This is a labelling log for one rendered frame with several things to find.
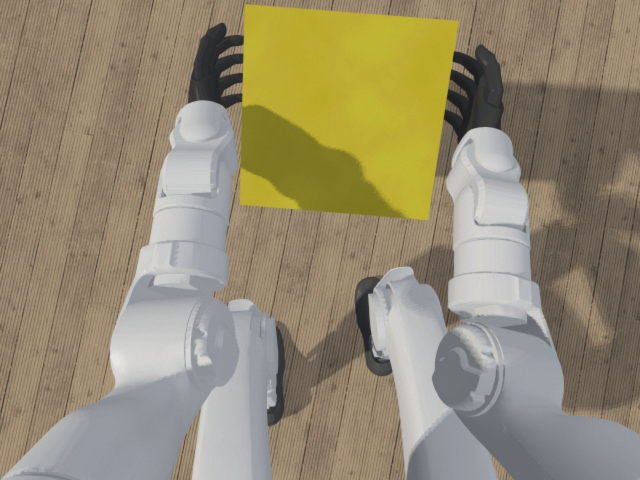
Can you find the robot right foot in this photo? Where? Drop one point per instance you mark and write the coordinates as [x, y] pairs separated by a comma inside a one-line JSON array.
[[377, 365]]

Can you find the robot right forearm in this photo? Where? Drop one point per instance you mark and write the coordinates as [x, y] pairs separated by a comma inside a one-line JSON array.
[[491, 238]]

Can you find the robot left upper arm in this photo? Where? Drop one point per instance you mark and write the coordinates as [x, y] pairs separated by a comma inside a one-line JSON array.
[[167, 355]]

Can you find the robot right hand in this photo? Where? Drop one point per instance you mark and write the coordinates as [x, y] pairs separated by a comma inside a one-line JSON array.
[[484, 107]]

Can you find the robot left forearm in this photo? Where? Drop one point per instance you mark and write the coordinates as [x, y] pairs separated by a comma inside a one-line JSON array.
[[186, 252]]

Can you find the carton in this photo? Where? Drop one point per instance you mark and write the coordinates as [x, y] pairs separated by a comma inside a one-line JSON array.
[[342, 112]]

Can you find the robot left hand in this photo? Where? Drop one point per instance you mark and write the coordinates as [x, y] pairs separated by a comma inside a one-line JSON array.
[[205, 83]]

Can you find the robot right upper arm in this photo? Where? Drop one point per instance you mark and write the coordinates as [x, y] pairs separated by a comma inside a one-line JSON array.
[[507, 389]]

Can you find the left robot thigh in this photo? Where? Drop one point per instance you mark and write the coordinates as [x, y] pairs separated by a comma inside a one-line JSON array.
[[232, 441]]

